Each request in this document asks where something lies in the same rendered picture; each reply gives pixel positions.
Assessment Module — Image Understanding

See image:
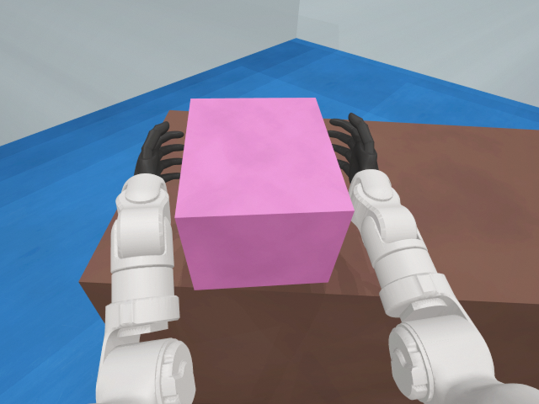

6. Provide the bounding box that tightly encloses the right robot upper arm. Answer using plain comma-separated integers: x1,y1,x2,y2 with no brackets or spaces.
388,314,539,404

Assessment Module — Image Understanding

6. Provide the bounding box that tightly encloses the robot right forearm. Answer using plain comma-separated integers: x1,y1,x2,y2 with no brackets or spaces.
349,169,494,371

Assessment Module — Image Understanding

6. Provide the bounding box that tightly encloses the right robot hand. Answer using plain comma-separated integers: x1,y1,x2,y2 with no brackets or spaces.
327,113,379,183

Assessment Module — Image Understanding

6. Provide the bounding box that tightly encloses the carton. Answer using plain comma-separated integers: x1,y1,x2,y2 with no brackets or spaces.
174,98,355,290

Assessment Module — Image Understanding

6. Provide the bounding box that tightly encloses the left robot hand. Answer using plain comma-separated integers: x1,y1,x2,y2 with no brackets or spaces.
134,121,184,183

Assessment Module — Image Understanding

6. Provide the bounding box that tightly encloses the pedestal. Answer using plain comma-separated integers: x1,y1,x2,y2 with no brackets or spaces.
78,110,539,404

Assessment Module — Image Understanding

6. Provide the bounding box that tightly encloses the robot left forearm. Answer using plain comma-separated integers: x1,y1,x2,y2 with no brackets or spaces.
96,173,180,403

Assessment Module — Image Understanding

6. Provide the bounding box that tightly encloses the left robot upper arm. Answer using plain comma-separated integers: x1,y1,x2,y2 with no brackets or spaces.
92,338,195,404

